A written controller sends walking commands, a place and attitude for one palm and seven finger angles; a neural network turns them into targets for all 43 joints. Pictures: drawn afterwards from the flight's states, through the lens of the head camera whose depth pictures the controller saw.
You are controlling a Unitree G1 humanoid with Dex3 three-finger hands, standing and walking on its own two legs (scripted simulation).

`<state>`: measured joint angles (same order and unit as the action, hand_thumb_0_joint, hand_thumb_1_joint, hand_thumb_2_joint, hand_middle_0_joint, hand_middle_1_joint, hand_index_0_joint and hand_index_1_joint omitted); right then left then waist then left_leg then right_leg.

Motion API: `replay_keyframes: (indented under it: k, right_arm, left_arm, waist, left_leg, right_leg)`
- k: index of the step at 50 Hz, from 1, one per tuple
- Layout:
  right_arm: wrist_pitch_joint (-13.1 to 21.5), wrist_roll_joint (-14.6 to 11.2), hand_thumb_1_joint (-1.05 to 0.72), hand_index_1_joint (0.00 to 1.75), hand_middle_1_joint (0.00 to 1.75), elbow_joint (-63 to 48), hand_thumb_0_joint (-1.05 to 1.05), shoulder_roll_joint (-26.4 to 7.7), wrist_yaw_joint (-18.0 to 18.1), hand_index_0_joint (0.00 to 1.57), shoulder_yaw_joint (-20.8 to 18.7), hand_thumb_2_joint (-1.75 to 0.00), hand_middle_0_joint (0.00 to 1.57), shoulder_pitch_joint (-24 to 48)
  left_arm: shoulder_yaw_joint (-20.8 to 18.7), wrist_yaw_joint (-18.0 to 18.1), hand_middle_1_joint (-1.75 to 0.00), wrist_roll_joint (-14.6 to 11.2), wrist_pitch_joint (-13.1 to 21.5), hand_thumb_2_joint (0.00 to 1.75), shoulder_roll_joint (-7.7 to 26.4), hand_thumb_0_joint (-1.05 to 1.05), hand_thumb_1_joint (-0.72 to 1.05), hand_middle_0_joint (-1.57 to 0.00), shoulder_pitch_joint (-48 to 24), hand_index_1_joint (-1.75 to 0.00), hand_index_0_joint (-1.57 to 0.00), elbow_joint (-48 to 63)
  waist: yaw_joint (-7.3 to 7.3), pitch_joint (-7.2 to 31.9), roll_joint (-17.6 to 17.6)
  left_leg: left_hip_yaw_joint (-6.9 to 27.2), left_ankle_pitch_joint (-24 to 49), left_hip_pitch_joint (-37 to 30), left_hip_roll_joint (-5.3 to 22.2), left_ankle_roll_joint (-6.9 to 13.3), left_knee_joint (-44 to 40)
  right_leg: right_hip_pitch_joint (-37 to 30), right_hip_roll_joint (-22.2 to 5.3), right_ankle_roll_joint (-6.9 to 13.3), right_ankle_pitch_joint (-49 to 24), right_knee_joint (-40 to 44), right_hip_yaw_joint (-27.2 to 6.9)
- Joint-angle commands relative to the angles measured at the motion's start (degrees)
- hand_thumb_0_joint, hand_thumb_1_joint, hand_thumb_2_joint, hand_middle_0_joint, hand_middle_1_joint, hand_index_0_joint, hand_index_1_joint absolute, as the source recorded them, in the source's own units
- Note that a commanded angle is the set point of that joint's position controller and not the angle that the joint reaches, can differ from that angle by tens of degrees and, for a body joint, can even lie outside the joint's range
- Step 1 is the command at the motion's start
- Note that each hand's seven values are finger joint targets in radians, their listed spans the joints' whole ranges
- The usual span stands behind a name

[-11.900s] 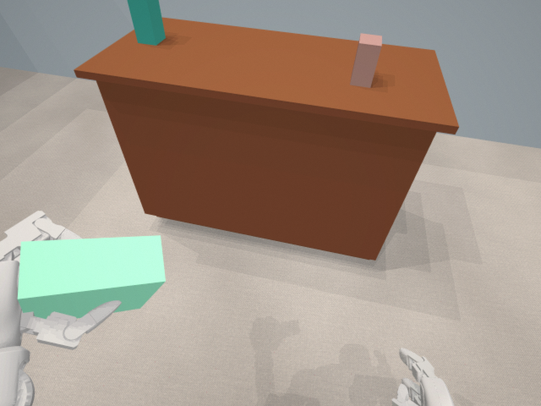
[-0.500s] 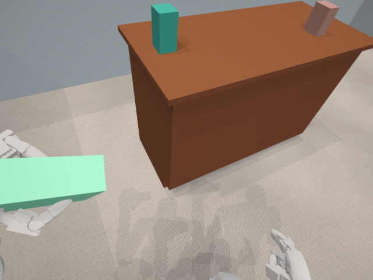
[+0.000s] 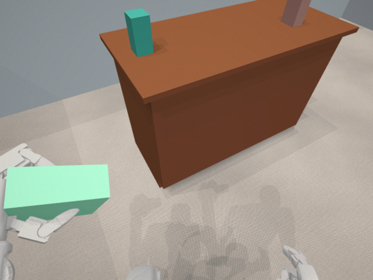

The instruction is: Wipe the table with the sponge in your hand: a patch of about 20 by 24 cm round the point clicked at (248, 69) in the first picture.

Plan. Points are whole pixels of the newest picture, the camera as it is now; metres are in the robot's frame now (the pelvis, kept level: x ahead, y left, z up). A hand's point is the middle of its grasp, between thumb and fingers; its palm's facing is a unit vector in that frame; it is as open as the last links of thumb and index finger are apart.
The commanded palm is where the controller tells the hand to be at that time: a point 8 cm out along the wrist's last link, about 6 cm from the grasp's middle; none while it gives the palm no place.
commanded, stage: take the last steps up to it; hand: left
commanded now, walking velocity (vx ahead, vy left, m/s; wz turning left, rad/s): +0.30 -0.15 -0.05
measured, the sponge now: (73, 194) +0.23 +0.20 +0.14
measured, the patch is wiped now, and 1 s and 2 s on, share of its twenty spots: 0.00 0.00 0.00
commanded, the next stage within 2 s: none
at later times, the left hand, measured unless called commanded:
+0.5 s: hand (107, 146) +0.30 +0.15 +0.18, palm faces +0.33 -0.77 -0.54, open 9.3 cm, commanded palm +0.25 +0.19 +0.18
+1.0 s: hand (165, 100) +0.42 +0.06 +0.18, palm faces +0.32 -0.84 -0.43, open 9.3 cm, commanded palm +0.35 +0.11 +0.18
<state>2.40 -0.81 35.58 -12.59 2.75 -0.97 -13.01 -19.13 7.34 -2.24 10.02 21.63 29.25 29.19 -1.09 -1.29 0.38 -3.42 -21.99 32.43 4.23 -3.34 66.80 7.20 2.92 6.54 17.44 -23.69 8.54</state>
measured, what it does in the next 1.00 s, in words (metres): walks ahead: left foot, then right foot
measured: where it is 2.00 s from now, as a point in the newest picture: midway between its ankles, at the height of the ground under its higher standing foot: (264, 257)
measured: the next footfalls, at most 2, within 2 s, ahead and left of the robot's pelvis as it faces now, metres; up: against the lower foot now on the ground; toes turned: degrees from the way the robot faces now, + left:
left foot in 0.22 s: +0.14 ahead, +0.11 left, +0.00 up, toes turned +11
right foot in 0.52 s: +0.14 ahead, -0.23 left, +0.00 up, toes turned -11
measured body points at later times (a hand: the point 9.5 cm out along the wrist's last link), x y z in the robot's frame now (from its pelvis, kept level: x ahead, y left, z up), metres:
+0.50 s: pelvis +0.07 -0.08 -0.01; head +0.11 -0.10 +0.44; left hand +0.27 +0.19 +0.21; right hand +0.23 -0.27 -0.11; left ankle +0.10 +0.11 -0.74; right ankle +0.10 -0.22 -0.73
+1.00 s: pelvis +0.17 -0.16 -0.01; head +0.22 -0.14 +0.44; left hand +0.39 +0.11 +0.20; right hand +0.35 -0.40 -0.07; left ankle +0.21 -0.06 -0.74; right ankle +0.14 -0.28 -0.65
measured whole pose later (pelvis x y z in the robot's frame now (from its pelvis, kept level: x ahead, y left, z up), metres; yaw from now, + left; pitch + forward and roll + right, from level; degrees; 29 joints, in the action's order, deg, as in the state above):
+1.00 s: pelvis +0.17 -0.16 -0.01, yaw -3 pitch -1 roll -2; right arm 2.9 -0.1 30.7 -9.7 1.9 -0.5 -8.4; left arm -23.5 8.4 -1.5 11.5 26.0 24.2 35.2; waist -0.3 -6.3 2.6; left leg -11.3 -14.6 17.4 7.4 0.8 33.1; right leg 27.9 -1.4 -0.2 24.8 -67.3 4.7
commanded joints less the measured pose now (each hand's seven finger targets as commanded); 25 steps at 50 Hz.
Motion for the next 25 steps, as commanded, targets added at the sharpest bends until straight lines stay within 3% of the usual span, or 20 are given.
replay_keyframes:
  k: [1, 4, 6, 7, 8, 9, 10, 11, 12, 13, 14, 15, 16, 18, 19, 20, 21, 23, 24, 25]
  right_arm:
    - [2.5, 0.4, -0.90, 0.30, 0.30, -10.0, 0.00, -3.5, 0.4, 0.20, -1.4, -0.90, 0.20, 7.0]
    - [3.2, 0.5, -0.90, 0.30, 0.30, -11.1, 0.00, -4.1, 0.4, 0.20, -2.2, -0.90, 0.20, 5.3]
    - [3.6, 0.5, -0.90, 0.30, 0.30, -11.7, 0.00, -4.1, 0.7, 0.20, -2.0, -0.90, 0.20, 5.1]
    - [3.8, 0.5, -0.90, 0.30, 0.30, -11.6, 0.00, -4.5, 0.7, 0.20, -2.1, -0.90, 0.20, 4.4]
    - [3.9, 0.6, -0.90, 0.30, 0.30, -11.5, 0.00, -4.6, 0.9, 0.20, -2.1, -0.90, 0.20, 3.7]
    - [3.9, 0.7, -0.90, 0.30, 0.30, -11.3, 0.00, -5.1, 1.1, 0.20, -2.4, -0.90, 0.20, 2.4]
    - [3.8, 0.6, -0.90, 0.30, 0.30, -11.5, 0.00, -6.0, 1.5, 0.20, -2.8, -0.90, 0.20, 2.1]
    - [3.8, 0.9, -0.90, 0.30, 0.30, -11.7, 0.00, -6.8, 1.6, 0.20, -2.8, -0.90, 0.20, 2.3]
    - [4.1, 1.1, -0.90, 0.30, 0.30, -11.6, 0.00, -5.9, 1.3, 0.20, -2.2, -0.90, 0.20, 2.8]
    - [4.1, 1.2, -0.90, 0.30, 0.30, -11.5, 0.00, -5.8, 0.9, 0.20, -1.3, -0.90, 0.20, 4.1]
    - [3.9, 1.5, -0.90, 0.30, 0.30, -11.0, 0.00, -6.1, 0.7, 0.20, -1.4, -0.90, 0.20, 5.9]
    - [4.0, 1.4, -0.90, 0.30, 0.30, -10.8, 0.00, -6.0, 0.6, 0.20, -1.9, -0.90, 0.20, 6.2]
    - [4.0, 1.4, -0.90, 0.30, 0.30, -10.5, 0.00, -6.2, 0.5, 0.20, -2.1, -0.90, 0.20, 5.7]
    - [4.3, 0.9, -0.90, 0.30, 0.30, -10.8, 0.00, -5.5, 0.2, 0.20, -1.8, -0.90, 0.20, 5.7]
    - [4.6, 0.7, -0.90, 0.30, 0.30, -11.1, 0.00, -5.5, 0.0, 0.20, -1.8, -0.90, 0.20, 5.6]
    - [4.9, 0.5, -0.90, 0.30, 0.30, -11.6, 0.00, -5.4, -0.3, 0.20, -1.8, -0.90, 0.20, 5.0]
    - [4.9, 0.4, -0.90, 0.30, 0.30, -11.7, 0.00, -5.4, -0.3, 0.20, -1.9, -0.90, 0.20, 4.7]
    - [4.7, 0.1, -0.90, 0.30, 0.30, -11.7, 0.00, -5.2, -0.4, 0.20, -2.2, -0.90, 0.20, 4.7]
    - [4.4, -0.1, -0.90, 0.30, 0.30, -11.3, 0.00, -5.0, -0.4, 0.20, -2.3, -0.90, 0.20, 4.3]
    - [4.2, -0.5, -0.90, 0.30, 0.30, -11.2, 0.00, -4.2, -0.2, 0.20, -2.0, -0.90, 0.20, 4.1]
  left_arm:
    - [-10.4, 2.2, -1.60, -0.7, 4.3, 1.30, 11.6, 0.00, 0.10, -1.20, -5.9, -1.60, -1.20, 12.7]
    - [-9.9, 2.6, -1.60, -0.8, 3.9, 1.30, 11.1, 0.00, 0.10, -1.20, -5.0, -1.60, -1.20, 13.6]
    - [-8.9, 2.6, -1.60, -1.0, 3.4, 1.30, 10.3, 0.00, 0.10, -1.20, -3.6, -1.60, -1.20, 13.4]
    - [-8.5, 2.7, -1.60, -1.0, 3.1, 1.30, 10.1, 0.00, 0.10, -1.20, -4.4, -1.60, -1.20, 14.1]
    - [-8.9, 2.8, -1.60, -1.0, 3.0, 1.30, 10.5, 0.00, 0.10, -1.20, -4.1, -1.60, -1.20, 13.8]
    - [-8.2, 2.8, -1.60, -1.1, 3.1, 1.30, 10.4, 0.00, 0.10, -1.20, -5.1, -1.60, -1.20, 15.2]
    - [-8.1, 2.7, -1.60, -1.2, 3.5, 1.30, 10.6, 0.00, 0.10, -1.20, -5.1, -1.60, -1.20, 15.7]
    - [-8.5, 2.7, -1.60, -0.9, 4.2, 1.30, 10.7, 0.00, 0.10, -1.20, -5.4, -1.60, -1.20, 16.7]
    - [-8.7, 2.7, -1.60, -1.0, 5.2, 1.30, 11.6, 0.00, 0.10, -1.20, -7.2, -1.60, -1.20, 16.6]
    - [-10.2, 2.1, -1.60, -0.7, 5.7, 1.30, 14.1, 0.00, 0.10, -1.20, -8.7, -1.60, -1.20, 14.3]
    - [-10.9, 1.4, -1.60, -0.5, 5.4, 1.30, 14.9, 0.00, 0.10, -1.20, -9.5, -1.60, -1.20, 14.6]
    - [-11.9, 1.2, -1.60, -0.2, 5.2, 1.30, 15.8, 0.00, 0.10, -1.20, -10.1, -1.60, -1.20, 16.9]
    - [-11.7, 1.2, -1.60, 0.2, 4.9, 1.30, 14.2, 0.00, 0.10, -1.20, -7.7, -1.60, -1.20, 16.2]
    - [-10.7, 1.2, -1.60, 0.2, 4.9, 1.30, 11.0, 0.00, 0.10, -1.20, -3.2, -1.60, -1.20, 17.4]
    - [-10.9, 1.3, -1.60, 0.0, 4.9, 1.30, 10.4, 0.00, 0.10, -1.20, -1.9, -1.60, -1.20, 16.8]
    - [-11.7, 1.3, -1.60, 0.0, 4.9, 1.30, 10.9, 0.00, 0.10, -1.20, -1.8, -1.60, -1.20, 16.7]
    - [-10.6, 1.4, -1.60, -0.2, 4.8, 1.30, 9.3, 0.00, 0.10, -1.20, -1.2, -1.60, -1.20, 14.6]
    - [-9.6, 1.6, -1.60, -0.3, 4.7, 1.30, 8.0, 0.00, 0.10, -1.20, -2.5, -1.60, -1.20, 11.2]
    - [-9.2, 1.8, -1.60, -0.3, 4.4, 1.30, 7.7, 0.00, 0.10, -1.20, -3.6, -1.60, -1.20, 9.4]
    - [-8.5, 2.0, -1.60, -0.2, 3.6, 1.30, 7.6, 0.00, 0.10, -1.20, -4.3, -1.60, -1.20, 8.3]
  waist:
    - [1.08, 3.3, 1.1]
    - [2.36, 5.0, 3.7]
    - [2.75, 5.4, 4.8]
    - [2.27, 6.4, 5.2]
    - [1.81, 7.1, 3.4]
    - [0.64, 9.4, 1.7]
    - [-0.59, 11.3, -2.8]
    - [-0.44, 13.3, -11.6]
    - [0.30, 11.5, -17.0]
    - [0.23, 6.9, -11.0]
    - [0.64, 4.1, -10.4]
    - [1.16, 2.4, -9.7]
    - [1.30, 0.7, -10.8]
    - [2.45, 2.0, -14.6]
    - [2.47, 2.4, -16.5]
    - [2.09, 3.1, -15.8]
    - [1.52, 2.9, -15.5]
    - [1.83, 3.5, -12.5]
    - [2.09, 4.2, -8.7]
    - [2.25, 4.9, -2.5]
  left_leg:
    - [-2.5, 2.7, 6.0, 2.7, 0.5, -10.5]
    - [-6.4, 1.8, 0.7, 1.6, 1.4, -22.3]
    - [-8.8, 2.5, -3.0, 0.4, 2.0, -27.6]
    - [-9.5, 4.2, -6.1, -0.2, 2.0, -31.1]
    - [-11.1, 6.7, -11.6, -1.4, 2.3, -34.7]
    - [-11.3, 10.1, -20.5, -1.8, 3.1, -39.1]
    - [-5.9, 14.2, -31.7, 2.1, 5.0, -40.8]
    - [13.2, 21.5, -40.7, 14.3, 11.4, -44.7]
    - [29.3, 28.0, -44.1, 25.7, 17.7, -48.0]
    - [31.1, 18.2, -35.9, 27.5, 18.6, -51.5]
    - [27.6, 8.9, -28.4, 27.3, 17.9, -53.4]
    - [22.7, 5.4, -24.6, 25.6, 16.6, -53.5]
    - [17.5, 2.7, -20.0, 23.9, 15.4, -54.6]
    - [5.2, -1.2, -14.5, 18.9, 11.5, -54.9]
    - [1.1, -3.8, -12.3, 17.1, 10.1, -54.8]
    - [-0.9, -5.1, -12.4, 16.0, 9.2, -54.2]
    - [-1.2, -6.8, -11.1, 16.0, 9.0, -52.7]
    - [-3.2, -11.4, -11.0, 14.9, 7.7, -46.5]
    - [-4.8, -13.6, -9.8, 13.1, 6.5, -40.2]
    - [-7.0, -13.2, -9.0, 9.4, 5.1, -30.9]
  right_leg:
    - [-7.9, -17.1, 4.9, -25.4, 7.4, -12.1]
    - [-9.4, -16.9, 5.7, -29.3, 5.0, -12.7]
    - [-9.0, -16.2, 5.2, -31.2, 3.0, -12.4]
    - [-8.7, -15.9, 4.6, -31.4, 1.1, -11.7]
    - [-6.1, -14.5, 3.5, -32.4, -2.5, -10.9]
    - [-2.1, -12.8, 1.5, -31.9, -9.4, -9.2]
    - [6.1, -11.1, -1.3, -26.4, -18.8, -7.3]
    - [17.3, -5.0, -5.4, -7.2, -30.9, -4.5]
    - [27.8, -1.8, -6.6, 15.6, -42.7, -6.9]
    - [29.6, -3.5, -6.1, 15.4, -48.4, -12.5]
    - [29.6, -6.9, -6.0, 12.8, -48.0, -13.8]
    - [28.4, -8.6, -6.3, 10.3, -45.1, -13.2]
    - [26.4, -9.6, -6.8, 7.5, -42.0, -11.9]
    - [17.2, -9.6, -6.8, 3.3, -31.5, -6.8]
    - [13.1, -9.1, -7.0, 2.3, -27.0, -4.1]
    - [11.1, -8.2, -7.4, 1.8, -23.5, -1.7]
    - [9.1, -7.7, -7.8, 2.3, -21.3, -0.1]
    - [5.0, -5.8, -8.3, 2.2, -14.6, 3.3]
    - [1.5, -4.5, -8.5, 1.7, -10.5, 4.5]
    - [-0.5, -4.5, -7.9, 3.0, -6.5, 2.5]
